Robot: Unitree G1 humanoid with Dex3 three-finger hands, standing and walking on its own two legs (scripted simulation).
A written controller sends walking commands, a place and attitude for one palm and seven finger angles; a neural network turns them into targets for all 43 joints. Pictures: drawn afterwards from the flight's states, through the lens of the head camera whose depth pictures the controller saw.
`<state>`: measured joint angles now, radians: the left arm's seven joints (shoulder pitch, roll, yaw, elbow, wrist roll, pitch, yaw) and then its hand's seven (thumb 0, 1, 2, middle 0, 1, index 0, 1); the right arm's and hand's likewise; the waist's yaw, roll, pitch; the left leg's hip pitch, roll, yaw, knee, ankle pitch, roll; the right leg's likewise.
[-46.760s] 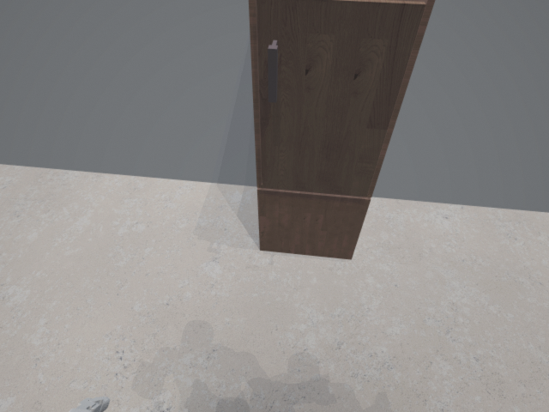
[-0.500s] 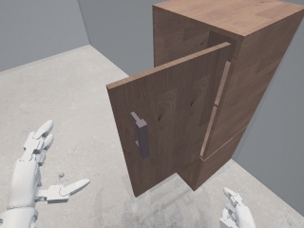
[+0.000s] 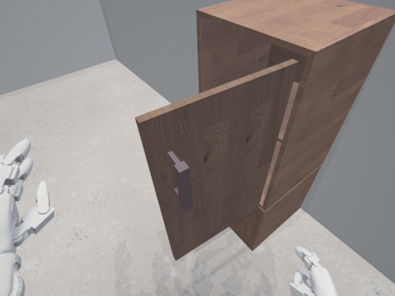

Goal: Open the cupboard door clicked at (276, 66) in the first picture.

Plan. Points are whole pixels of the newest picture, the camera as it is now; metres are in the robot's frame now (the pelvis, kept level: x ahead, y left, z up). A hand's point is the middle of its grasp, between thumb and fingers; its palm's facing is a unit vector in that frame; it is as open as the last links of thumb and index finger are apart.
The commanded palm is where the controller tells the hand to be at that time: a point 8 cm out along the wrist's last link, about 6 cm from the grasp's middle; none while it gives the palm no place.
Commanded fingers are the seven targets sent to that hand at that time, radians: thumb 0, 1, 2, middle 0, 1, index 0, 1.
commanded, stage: draw the hand back to the body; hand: left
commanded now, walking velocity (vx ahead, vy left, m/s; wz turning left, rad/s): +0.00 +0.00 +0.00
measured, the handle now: (179, 182) +0.31 +0.08 +0.08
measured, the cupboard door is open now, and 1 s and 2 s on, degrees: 85 85 85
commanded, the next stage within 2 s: step back with the hand held close in 0.24 s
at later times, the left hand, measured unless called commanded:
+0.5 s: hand (43, 209) +0.18 +0.27 +0.16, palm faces +0.45 -0.78 -0.44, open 7.4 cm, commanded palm +0.12 +0.30 +0.17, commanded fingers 0.00 0.90 0.90 -0.20 -0.30 -0.20 -0.30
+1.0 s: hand (12, 256) +0.12 +0.28 +0.15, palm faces +0.41 -0.76 -0.51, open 7.4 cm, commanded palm +0.05 +0.32 +0.17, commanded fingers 0.00 0.90 0.90 -0.20 -0.30 -0.20 -0.30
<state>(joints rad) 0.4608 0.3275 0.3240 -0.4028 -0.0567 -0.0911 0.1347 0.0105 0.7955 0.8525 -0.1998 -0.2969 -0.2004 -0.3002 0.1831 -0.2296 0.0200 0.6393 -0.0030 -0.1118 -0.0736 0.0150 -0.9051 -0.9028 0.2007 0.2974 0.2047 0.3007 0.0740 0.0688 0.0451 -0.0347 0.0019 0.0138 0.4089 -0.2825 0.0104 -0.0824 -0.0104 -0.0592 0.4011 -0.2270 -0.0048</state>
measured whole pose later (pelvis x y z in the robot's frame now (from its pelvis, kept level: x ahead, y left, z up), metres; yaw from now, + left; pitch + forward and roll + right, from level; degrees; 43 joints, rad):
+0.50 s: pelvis -0.01 +0.00 +0.00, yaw +0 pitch -3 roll -1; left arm 0.47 0.36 0.38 -0.40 -0.05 -0.15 0.12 0.02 0.89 0.90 -0.21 -0.30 -0.21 -0.30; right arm 0.17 -0.22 0.03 0.61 0.00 -0.07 -0.07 0.01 -0.90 -0.90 0.20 0.30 0.21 0.30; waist 0.03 0.06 0.05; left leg -0.12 0.01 0.01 0.43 -0.26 0.01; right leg -0.14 0.00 -0.07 0.38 -0.19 -0.01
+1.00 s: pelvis -0.09 +0.02 -0.02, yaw +0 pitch +0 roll -1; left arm 0.56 0.42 0.43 -0.55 -0.01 -0.21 0.16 0.01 0.89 0.90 -0.21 -0.30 -0.21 -0.30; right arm 0.21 -0.21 0.00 0.56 0.00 -0.08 -0.08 0.01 -0.90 -0.90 0.20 0.30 0.21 0.30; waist 0.00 -0.01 0.07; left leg -0.38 -0.02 0.03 0.61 -0.24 0.04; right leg -0.40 -0.03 -0.03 0.56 -0.16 0.02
